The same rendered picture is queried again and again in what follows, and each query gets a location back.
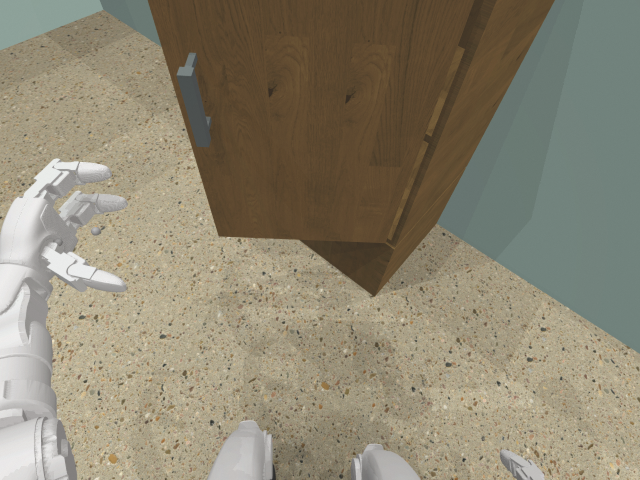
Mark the right robot hand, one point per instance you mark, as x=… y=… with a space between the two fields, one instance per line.
x=519 y=467

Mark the handle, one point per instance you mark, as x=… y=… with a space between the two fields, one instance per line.
x=187 y=80

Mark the left robot thigh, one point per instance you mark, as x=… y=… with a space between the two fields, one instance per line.
x=247 y=454

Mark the cupboard door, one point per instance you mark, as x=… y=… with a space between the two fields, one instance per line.
x=319 y=107

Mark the robot left upper arm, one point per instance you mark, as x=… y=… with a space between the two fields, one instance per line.
x=36 y=449

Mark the left robot hand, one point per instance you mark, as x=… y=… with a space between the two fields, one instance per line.
x=32 y=224

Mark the robot right shin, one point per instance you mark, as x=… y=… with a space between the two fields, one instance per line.
x=373 y=447

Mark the robot left forearm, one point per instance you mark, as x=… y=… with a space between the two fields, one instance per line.
x=25 y=346

